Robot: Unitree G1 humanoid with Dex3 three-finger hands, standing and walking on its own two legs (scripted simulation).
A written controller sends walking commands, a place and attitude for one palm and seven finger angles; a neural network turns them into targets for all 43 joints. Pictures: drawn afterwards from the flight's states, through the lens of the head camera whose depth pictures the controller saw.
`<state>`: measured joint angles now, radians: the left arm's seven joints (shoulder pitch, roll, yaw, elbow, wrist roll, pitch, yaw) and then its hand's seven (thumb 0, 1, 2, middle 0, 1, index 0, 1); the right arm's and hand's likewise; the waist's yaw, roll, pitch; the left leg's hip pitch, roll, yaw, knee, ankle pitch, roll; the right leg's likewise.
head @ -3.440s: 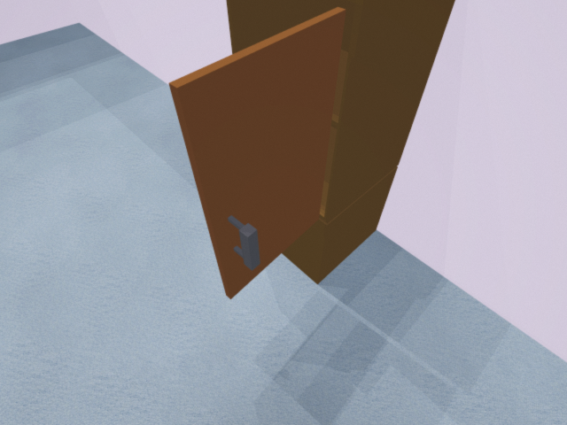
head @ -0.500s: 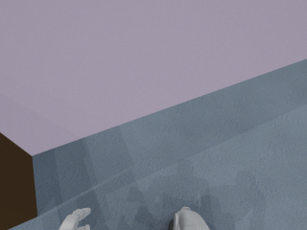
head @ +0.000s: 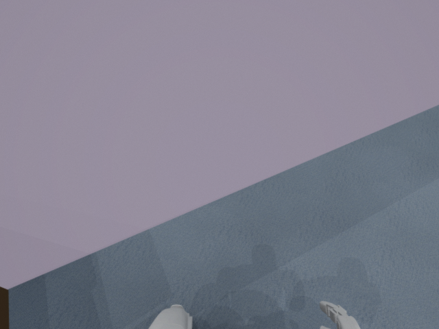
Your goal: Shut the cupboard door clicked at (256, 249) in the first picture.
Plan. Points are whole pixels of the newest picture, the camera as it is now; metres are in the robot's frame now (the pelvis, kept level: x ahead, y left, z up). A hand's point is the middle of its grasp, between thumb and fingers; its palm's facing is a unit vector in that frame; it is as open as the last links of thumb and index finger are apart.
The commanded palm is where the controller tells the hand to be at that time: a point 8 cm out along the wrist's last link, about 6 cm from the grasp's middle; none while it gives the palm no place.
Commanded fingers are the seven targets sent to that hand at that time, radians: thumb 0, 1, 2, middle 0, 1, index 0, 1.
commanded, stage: walk to a spot facing it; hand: left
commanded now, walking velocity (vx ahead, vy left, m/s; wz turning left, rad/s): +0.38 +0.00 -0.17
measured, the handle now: out of the picture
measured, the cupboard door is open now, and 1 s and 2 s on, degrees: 93 93 93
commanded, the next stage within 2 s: turn to face it in 0.42 s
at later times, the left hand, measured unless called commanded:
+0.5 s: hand (180, 227) +0.36 +0.14 -0.17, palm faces -0.14 -0.96 -0.25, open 7.3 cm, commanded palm none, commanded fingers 0.00 0.90 0.90 -0.20 -0.30 -0.20 -0.30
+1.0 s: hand (188, 199) +0.45 +0.14 -0.18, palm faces +0.10 -0.97 -0.21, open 7.3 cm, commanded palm none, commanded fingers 0.00 0.90 0.90 -0.20 -0.30 -0.20 -0.30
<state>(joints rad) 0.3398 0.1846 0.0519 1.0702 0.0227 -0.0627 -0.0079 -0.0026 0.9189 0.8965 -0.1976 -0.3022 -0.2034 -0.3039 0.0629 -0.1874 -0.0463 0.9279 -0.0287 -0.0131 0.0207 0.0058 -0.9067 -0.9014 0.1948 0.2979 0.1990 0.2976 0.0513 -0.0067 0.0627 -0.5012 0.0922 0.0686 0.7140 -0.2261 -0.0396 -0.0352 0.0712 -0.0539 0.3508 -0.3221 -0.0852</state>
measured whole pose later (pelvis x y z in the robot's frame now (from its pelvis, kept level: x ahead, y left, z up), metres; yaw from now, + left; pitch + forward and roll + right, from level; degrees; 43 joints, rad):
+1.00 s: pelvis +0.37 -0.06 -0.01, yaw +4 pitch +2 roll -1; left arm 0.11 0.20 0.07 0.96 0.01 0.03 0.01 0.00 0.91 0.90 -0.20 -0.30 -0.20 -0.30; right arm 0.18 -0.20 -0.04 0.96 -0.03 0.01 -0.01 0.01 -0.91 -0.90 0.20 0.30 0.20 0.30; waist -0.01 0.00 0.08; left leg -0.39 0.01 0.04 0.54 -0.19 0.03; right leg -0.47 -0.06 -0.03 1.02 -0.45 0.07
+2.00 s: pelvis +0.47 -0.19 +0.00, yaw +44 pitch +1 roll +3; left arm 0.19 0.18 0.03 0.87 0.03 0.01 0.02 0.00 0.90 0.90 -0.20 -0.30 -0.20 -0.30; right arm 0.13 -0.26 -0.07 0.92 -0.02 0.09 0.03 0.01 -0.91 -0.90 0.20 0.30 0.20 0.30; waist -0.02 -0.01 0.12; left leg -0.45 0.02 0.06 0.99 -0.47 -0.06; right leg -0.26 -0.13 -0.19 0.57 -0.32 -0.02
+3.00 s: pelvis +0.51 -0.23 -0.01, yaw +81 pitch +1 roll +0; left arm 0.15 0.26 0.07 0.93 0.02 0.06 0.01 0.01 0.91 0.90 -0.20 -0.30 -0.20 -0.30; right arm 0.13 -0.21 -0.04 0.90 -0.03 0.04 0.00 0.01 -0.90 -0.90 0.20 0.30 0.20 0.30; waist 0.01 -0.04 0.12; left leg -0.29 0.00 0.00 0.55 -0.28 0.01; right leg -0.49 -0.10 -0.05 1.08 -0.46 0.09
